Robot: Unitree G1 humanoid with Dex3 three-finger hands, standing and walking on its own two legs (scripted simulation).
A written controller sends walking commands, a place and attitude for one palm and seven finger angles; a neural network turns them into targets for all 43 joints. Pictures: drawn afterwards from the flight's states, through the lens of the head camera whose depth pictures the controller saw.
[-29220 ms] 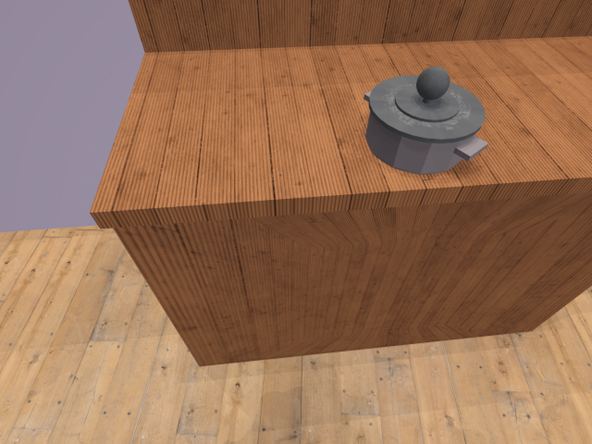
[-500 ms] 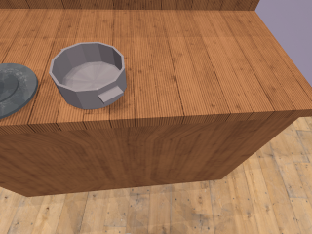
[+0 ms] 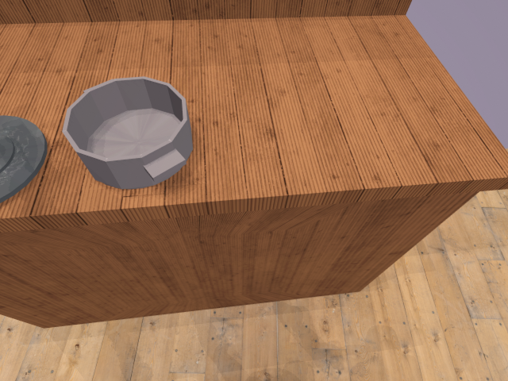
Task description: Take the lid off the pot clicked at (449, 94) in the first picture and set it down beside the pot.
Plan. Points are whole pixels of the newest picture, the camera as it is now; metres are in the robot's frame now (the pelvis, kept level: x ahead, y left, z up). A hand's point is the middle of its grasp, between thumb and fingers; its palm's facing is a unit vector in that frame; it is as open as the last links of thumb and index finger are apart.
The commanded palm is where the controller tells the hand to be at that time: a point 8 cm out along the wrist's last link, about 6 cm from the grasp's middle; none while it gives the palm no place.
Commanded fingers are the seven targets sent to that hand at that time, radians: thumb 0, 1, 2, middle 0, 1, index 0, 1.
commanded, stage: raise the empty hand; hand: left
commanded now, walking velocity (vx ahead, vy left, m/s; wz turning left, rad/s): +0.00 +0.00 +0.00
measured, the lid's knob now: out of the picture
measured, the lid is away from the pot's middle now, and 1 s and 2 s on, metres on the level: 0.24 0.24 0.24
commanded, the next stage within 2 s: draw the hand back to the body in 0.08 s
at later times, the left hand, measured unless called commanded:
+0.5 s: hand out of the picture +0.43 +0.38 +0.27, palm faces -0.14 -0.07 -0.99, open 11.0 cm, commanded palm +0.39 +0.38 +0.33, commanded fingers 0.00 -0.12 0.86 -0.45 -0.66 -0.45 -0.66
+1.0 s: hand out of the picture +0.38 +0.31 +0.31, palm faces +0.60 -0.77 -0.22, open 10.7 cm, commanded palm +0.31 +0.34 +0.31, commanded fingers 0.00 0.19 0.87 -0.38 -0.55 -0.38 -0.55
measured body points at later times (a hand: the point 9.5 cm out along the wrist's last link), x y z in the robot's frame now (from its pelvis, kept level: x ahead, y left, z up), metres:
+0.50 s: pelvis +0.01 -0.01 +0.00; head +0.07 -0.02 +0.45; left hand +0.43 +0.38 +0.32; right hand +0.09 -0.27 -0.13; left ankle -0.01 +0.08 -0.73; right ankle -0.04 -0.15 -0.73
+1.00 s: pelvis +0.00 -0.03 +0.01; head +0.02 -0.03 +0.46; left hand +0.34 +0.35 +0.32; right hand +0.13 -0.28 -0.09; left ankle -0.01 +0.08 -0.73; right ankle -0.04 -0.15 -0.73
